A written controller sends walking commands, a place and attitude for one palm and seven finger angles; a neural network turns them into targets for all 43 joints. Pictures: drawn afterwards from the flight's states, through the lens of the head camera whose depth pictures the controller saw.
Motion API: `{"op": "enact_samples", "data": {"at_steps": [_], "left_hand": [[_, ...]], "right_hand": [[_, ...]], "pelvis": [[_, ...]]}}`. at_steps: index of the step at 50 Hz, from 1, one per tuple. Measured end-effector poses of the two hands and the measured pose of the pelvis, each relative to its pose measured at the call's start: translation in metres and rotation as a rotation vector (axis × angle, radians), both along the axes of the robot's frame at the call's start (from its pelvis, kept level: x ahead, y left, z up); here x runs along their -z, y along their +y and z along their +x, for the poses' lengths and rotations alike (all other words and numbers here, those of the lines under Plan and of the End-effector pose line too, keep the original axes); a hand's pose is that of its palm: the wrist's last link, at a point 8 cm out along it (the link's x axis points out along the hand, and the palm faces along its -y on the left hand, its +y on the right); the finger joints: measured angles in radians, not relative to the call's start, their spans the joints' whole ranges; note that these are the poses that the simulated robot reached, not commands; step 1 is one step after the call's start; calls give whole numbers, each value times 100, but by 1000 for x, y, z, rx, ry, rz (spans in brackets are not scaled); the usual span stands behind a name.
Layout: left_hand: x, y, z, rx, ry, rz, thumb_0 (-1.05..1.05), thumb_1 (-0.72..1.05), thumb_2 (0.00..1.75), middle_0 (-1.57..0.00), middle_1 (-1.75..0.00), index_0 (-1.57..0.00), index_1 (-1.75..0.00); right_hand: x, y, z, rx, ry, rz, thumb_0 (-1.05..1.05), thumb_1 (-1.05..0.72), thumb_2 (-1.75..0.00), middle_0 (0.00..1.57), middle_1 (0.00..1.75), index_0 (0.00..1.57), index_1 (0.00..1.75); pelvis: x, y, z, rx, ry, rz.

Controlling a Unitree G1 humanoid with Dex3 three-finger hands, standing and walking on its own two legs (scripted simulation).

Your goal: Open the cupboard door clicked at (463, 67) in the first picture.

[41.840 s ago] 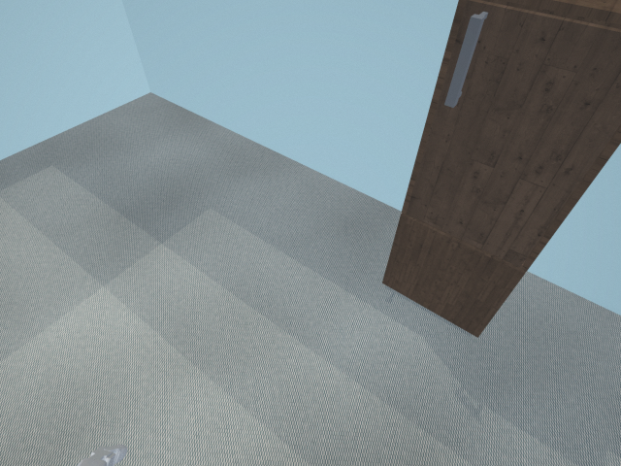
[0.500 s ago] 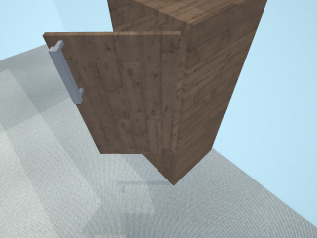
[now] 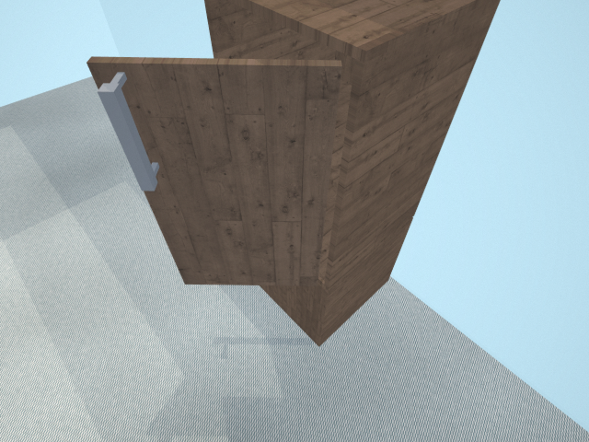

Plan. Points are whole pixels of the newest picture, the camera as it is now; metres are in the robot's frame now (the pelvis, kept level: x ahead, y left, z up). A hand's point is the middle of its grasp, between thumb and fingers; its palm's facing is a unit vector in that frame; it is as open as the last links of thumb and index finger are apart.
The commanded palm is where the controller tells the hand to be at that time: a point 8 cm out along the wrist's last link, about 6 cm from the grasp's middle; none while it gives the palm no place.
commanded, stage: look again from close up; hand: left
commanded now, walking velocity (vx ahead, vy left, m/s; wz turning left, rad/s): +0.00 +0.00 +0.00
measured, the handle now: (135, 135) +0.50 +0.28 +0.14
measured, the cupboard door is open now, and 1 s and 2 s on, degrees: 46 46 46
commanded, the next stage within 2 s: raise the hand with hooked fingers in 0.20 s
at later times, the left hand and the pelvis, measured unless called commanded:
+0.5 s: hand (144, 385) +0.19 +0.21 -0.01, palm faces +0.24 -0.96 -0.12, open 7.5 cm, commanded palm +0.10 +0.25 -0.04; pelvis -0.02 +0.02 -0.01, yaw +2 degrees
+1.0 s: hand (122, 385) +0.17 +0.22 +0.03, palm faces -0.05 -0.99 -0.10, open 10.3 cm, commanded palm +0.14 +0.29 +0.03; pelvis -0.06 +0.03 -0.05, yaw +3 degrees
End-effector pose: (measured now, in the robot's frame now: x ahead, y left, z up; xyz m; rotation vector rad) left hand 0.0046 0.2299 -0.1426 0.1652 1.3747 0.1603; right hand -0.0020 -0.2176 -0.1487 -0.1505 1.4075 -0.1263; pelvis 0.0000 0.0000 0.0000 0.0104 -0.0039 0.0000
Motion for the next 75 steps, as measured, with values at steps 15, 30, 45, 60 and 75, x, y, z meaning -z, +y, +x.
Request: {"op": "enact_samples", "data": {"at_steps": [15, 30, 45, 60, 75], "left_hand": [[0, 6, -1, -3, -6, -4, 0, 91, 90, -19, -30, -20, -30], [-170, 8, 167, 112, -1432, -118, 1, 76, 83, -20, -40, -21, -40], [-166, 55, 101, 84, -1504, 18, 2, 40, 69, -23, -62, -23, -62], [-203, 86, 165, 83, -1369, 5, 1, 6, 54, -26, -85, -26, -85], [-249, 110, 193, 126, -1431, -9, 0, -30, 39, -29, -107, -29, -107]], "right_hand": [[0, 13, -9, 5, 12, 10, 0, -91, -89, 20, 29, 20, 30], [-62, -17, 139, -90, -845, -109, 1, -91, -89, 20, 29, 20, 30], [-52, 43, 170, -300, -901, -35, 1, -91, -89, 20, 30, 20, 30], [-38, 33, 89, -115, -699, -48, 1, -90, -89, 21, 30, 20, 30], [-79, 24, 152, -160, -885, -89, 1, -90, -89, 20, 30, 20, 30]], "pelvis": [[0, 8, -3, 0, -2, 2], [30, 21, -34, -3, 100, 14], [58, 27, -56, -71, 117, -48], [31, 40, -42, -19, 88, -25], [16, 37, -29, -31, 20, -23]]}}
